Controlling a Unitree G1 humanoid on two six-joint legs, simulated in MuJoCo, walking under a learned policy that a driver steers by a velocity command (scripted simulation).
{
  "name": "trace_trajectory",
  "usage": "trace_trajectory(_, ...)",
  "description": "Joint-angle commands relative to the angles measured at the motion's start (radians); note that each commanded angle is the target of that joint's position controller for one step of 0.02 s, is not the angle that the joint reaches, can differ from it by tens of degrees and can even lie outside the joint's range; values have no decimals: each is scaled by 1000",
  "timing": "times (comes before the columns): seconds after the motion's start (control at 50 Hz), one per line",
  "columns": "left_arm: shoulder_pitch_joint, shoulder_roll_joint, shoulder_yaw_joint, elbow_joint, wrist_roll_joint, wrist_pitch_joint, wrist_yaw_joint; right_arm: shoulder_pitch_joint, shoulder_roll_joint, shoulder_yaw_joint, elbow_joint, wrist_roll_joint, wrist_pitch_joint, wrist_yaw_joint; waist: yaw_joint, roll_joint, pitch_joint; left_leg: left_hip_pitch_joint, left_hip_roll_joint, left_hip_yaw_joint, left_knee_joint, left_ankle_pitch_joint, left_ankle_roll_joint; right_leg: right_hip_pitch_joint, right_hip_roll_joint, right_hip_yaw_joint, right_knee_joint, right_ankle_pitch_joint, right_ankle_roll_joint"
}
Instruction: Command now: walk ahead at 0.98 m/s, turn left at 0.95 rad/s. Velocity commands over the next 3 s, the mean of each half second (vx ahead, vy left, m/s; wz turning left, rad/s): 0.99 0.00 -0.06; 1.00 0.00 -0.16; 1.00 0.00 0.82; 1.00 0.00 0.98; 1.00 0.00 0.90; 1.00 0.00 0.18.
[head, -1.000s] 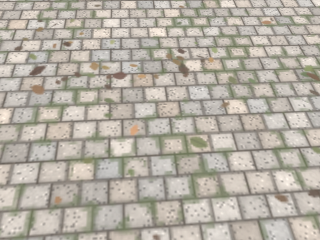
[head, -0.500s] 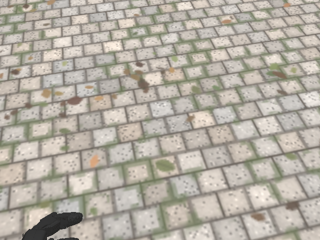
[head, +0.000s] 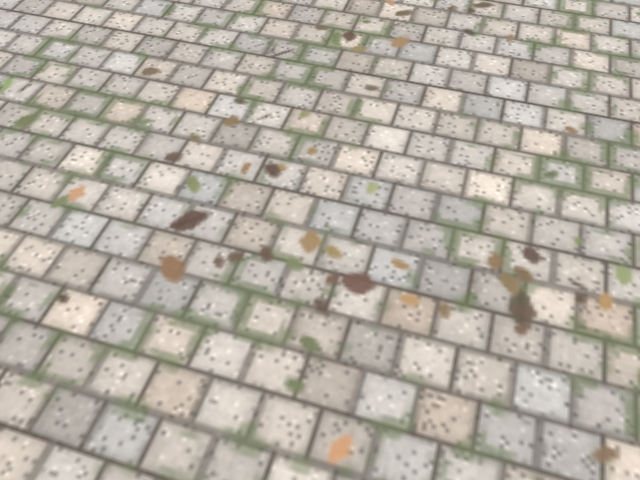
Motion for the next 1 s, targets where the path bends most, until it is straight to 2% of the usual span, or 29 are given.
trace_trajectory(0.02, -5, 143, 34, -130, 14, -29, 5, 4, -123, -31, -85, -16, -54, -8, 66, -120, -48, 291, 291, -743, -524, -239, 178, -433, -60, 107, -88, 80, 12)
trace_trajectory(0.06, 24, 155, 40, -109, 25, 4, 6, -41, -76, -13, -77, -9, -50, -29, 98, -78, -9, 148, 227, -551, -541, -112, 145, -358, -106, 64, -229, 115, 57)
trace_trajectory(0.12, -136, 75, 7, -156, 56, 17, 1, 9, -38, 6, -26, -6, -52, -61, 8, -8, 39, 15, 137, -284, -530, 189, 83, -287, -108, -60, -511, 429, 94)
trace_trajectory(0.16, -231, 33, -12, -168, 44, 9, -9, 77, -48, 7, 9, 0, -60, -61, -71, 13, 27, 4, 143, -230, -567, 138, 47, -185, -80, -106, -696, 665, 78)
trace_trajectory(0.24, -376, 84, 7, -205, -10, 0, -33, 174, -74, 8, 85, -4, -64, -46, -151, 36, 70, 347, 254, -215, -593, 241, 17, -341, -46, -121, -920, 655, 17)
trace_trajectory(0.28, -357, 104, 19, -209, -20, -6, -56, 164, -91, 8, 110, -19, -52, -53, -114, 51, 42, 525, 304, -166, -535, 545, -19, -388, -8, -131, -949, 578, -32)
trace_trajectory(0.32, -246, 155, 46, -198, -27, 1, -64, 131, -131, 1, 109, -53, -39, -63, -23, 116, -82, 649, 322, -118, -376, 1080, -58, -287, 71, -182, -886, 452, -72)
trace_trajectory(0.36, 144, 226, 82, -105, -37, 34, -49, 3, -166, -8, 75, -86, -20, -71, 192, 144, -267, 582, 324, -71, 33, 1406, -81, 72, 85, -175, -818, 401, -112)
trace_trajectory(0.38, 386, 258, 88, -43, -28, 58, -35, -75, -153, -3, 39, -89, -23, -80, 301, 10, -357, 303, 262, -54, 435, 1077, -103, 422, 10, -35, -770, 320, -139)
trace_trajectory(0.4, 351, 298, 92, -27, -6, 43, -46, 116, 33, 42, 16, -43, -52, -58, 112, -475, -433, -232, 24, -150, 884, -176, -228, 804, -228, 582, -900, 20, -390)
trace_trajectory(0.42, 311, 206, 84, -51, 11, 44, -41, 80, -66, 49, -12, 3, -97, -37, 151, -286, -484, -361, 57, -266, 861, -139, -173, 837, -254, 866, -1129, -337, -378)
trace_trajectory(0.44, 269, 168, 76, -67, 33, 41, -32, -51, -102, 41, -39, 32, -118, -29, 151, -149, -320, -384, 118, -279, 783, -88, -141, 695, -240, 758, -1151, -289, -319)
trace_trajectory(0.46, 218, 167, 75, -65, 35, 35, -43, -136, -84, 51, -70, 11, -130, -33, 103, 50, -183, -335, 140, -253, 666, -58, -122, 485, -197, 675, -1186, -136, -291)
trace_trajectory(0.48, 171, 153, 68, -68, 29, 25, -48, -168, -69, 49, -71, -20, -132, -40, 61, 101, -126, -287, 162, -250, 564, -46, -121, 360, -149, 587, -1190, -6, -287)
trace_trajectory(0.56, 134, 129, 57, -56, -11, 34, -32, -141, -53, 46, -79, -47, -105, -50, -19, 15, -22, -216, 202, -208, 328, -25, -195, 115, -42, 400, -1223, 261, -290)
trace_trajectory(0.64, 184, 153, 65, -15, -12, 49, -2, -382, 20, 68, -177, -54, -113, -46, 73, -47, 40, -39, 132, -121, -64, 317, -241, -133, 48, 298, -1237, 364, -214)
trace_trajectory(0.68, 253, 134, 59, 31, -13, 48, 1, -401, 20, 64, -179, -41, -120, -39, 119, -71, 5, 81, 126, -90, -163, 541, -231, -126, 15, 267, -1262, 355, -181)
trace_trajectory(0.74, 320, 111, 48, 92, -4, 53, 1, -489, -4, 48, -214, -9, -121, -35, 164, -110, 11, -5, 126, -68, -277, 518, -188, 132, -38, 236, -1198, 514, -147)
trace_trajectory(0.78, 339, 139, 53, 123, 17, 63, 7, -450, -62, 19, -221, 6, -123, -33, 116, -141, -48, -4, 72, -5, -273, 367, -133, 322, -78, 195, -1069, 1013, -107)
trace_trajectory(0.8, 322, 167, 58, 127, 40, 72, 10, -350, -99, -1, -205, 23, -120, -34, 46, -176, -120, 71, 50, 17, -237, 287, -102, 383, -100, 173, -931, 1280, -91)
trace_trajectory(0.82, 243, 195, 62, 112, 61, 82, 13, -146, -124, -15, -158, 41, -108, -41, -82, -199, -218, 241, 78, 6, -233, 301, -66, 355, -111, 131, -720, 1442, -74)
trace_trajectory(0.84, 122, 188, 55, 63, 80, 84, 19, 175, -139, -14, -79, 30, -88, -48, -225, -146, -389, 619, 206, -156, -132, 252, 1, 135, -97, 114, -383, 1295, -74)
trace_trajectory(0.86, 281, 43, 14, 49, 55, 68, 13, 252, -212, -28, -18, 10, -90, -20, -108, 305, -524, 1048, 456, -737, -182, -86, 239, -354, 101, 65, 95, 166, 55)
trace_trajectory(0.88, 234, 110, 6, 35, 13, 40, 2, 301, -106, -22, 4, 17, -86, -21, -162, 298, -523, 1089, 452, -1004, -385, -344, 220, -522, 96, 103, 103, -58, 24)
trace_trajectory(0.9, 61, 164, 19, -21, -16, 10, -6, 217, -65, -10, -4, -10, -78, -37, -160, 176, -307, 944, 423, -873, -406, -280, 165, -620, 29, 130, 62, -14, 3)
trace_trajectory(0.92, -44, 145, 5, -56, 7, -15, -11, 179, -68, -10, -7, -24, -74, -33, -132, -2, -199, 756, 369, -778, -435, -134, 135, -574, 17, 103, -18, 10, -14)
trace_trajectory(0.94, -92, 113, 2, -72, 29, -32, -17, 138, -60, -7, -2, -26, -75, -28, -74, -80, -93, 589, 316, -706, -471, 1, 129, -539, 12, 84, -120, 24, -21)
trace_trajectory(0.96, -74, 93, 2, -75, 40, -35, -22, 108, -34, 2, 1, -30, -74, -30, -15, -64, -76, 497, 268, -635, -503, 64, 126, -476, -8, 82, -208, 50, -19)
trace_trajectory(1.0, -44, 89, 1, -78, 47, -27, -23, 86, -21, 5, 6, -3, -66, -30, 32, -6, -56, 394, 232, -591, -529, 132, 139, -433, -21, 62, -326, 51, 10)
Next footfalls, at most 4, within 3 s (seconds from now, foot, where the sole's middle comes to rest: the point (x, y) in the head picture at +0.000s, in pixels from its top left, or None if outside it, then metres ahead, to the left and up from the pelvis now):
0.38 right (395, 421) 0.57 -0.12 -0.74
0.84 left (352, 246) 1.03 -0.06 -0.74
1.24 right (442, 145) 1.40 -0.34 -0.74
1.68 left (314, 79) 1.73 0.03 -0.74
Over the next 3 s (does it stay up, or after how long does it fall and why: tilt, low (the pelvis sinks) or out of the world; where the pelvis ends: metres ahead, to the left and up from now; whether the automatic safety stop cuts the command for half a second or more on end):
stays up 2.18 0.77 0.02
